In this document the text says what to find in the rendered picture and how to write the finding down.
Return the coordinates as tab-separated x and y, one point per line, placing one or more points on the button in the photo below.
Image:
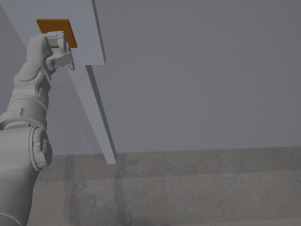
52	25

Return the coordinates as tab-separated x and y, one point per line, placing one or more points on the robot left hand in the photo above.
39	50

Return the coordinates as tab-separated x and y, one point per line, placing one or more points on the panel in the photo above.
83	18

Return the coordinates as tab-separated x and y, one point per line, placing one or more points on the left robot forearm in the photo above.
29	102

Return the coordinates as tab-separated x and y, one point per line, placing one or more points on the robot left upper arm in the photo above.
24	152

